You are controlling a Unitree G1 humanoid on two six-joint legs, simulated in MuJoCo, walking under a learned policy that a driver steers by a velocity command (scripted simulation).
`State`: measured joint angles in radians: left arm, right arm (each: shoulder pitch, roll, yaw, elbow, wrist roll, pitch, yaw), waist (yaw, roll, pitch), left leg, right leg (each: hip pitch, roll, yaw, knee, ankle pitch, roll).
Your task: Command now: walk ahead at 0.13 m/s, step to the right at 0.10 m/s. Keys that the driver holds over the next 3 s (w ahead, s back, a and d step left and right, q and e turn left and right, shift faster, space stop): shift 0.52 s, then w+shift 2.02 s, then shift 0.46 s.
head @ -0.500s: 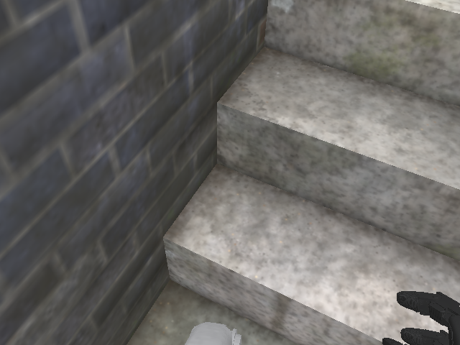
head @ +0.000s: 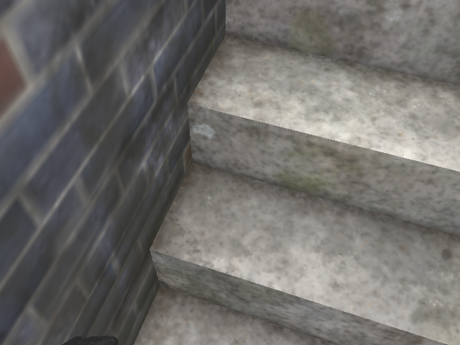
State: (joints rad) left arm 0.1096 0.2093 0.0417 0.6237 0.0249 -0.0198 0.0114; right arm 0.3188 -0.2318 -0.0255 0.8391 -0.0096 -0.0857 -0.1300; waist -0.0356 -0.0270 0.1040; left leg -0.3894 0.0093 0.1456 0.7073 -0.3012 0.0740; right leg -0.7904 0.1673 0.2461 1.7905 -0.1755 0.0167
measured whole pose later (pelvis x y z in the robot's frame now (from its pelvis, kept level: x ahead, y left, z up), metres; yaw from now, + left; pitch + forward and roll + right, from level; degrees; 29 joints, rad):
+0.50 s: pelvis +0.08 -0.09 +0.07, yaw -2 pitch +6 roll +0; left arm 0.11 0.12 0.03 0.71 0.08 -0.05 0.01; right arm 0.28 -0.28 -0.08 0.62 0.02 -0.01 -0.10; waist -0.08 -0.05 -0.02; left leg -0.62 -0.08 0.08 1.27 -0.77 0.06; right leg 0.14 -0.07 -0.10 0.11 0.30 -0.02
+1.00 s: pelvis +0.17 -0.10 +0.07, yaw -4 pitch +2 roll -6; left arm -0.07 0.06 -0.05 0.53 0.01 0.14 -0.08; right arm 0.54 -0.09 -0.06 0.96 0.03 -0.05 -0.19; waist -0.06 -0.02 0.05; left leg 0.10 0.07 0.10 0.18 -0.01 0.01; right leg -1.03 0.07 -0.22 1.68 -0.52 -0.21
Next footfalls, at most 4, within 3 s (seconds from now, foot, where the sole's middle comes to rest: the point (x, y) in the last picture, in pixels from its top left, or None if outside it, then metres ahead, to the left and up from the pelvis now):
0.20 right None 0.02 -0.23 -0.57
0.48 right None -0.12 -0.23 -0.71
0.60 left None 0.05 -0.03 -0.75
0.98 right None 0.27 -0.20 -0.55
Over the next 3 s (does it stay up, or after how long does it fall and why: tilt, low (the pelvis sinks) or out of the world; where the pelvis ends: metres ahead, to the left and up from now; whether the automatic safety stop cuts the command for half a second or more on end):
stays up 0.50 -0.22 0.41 its command is cut before an obstacle after 0.5 s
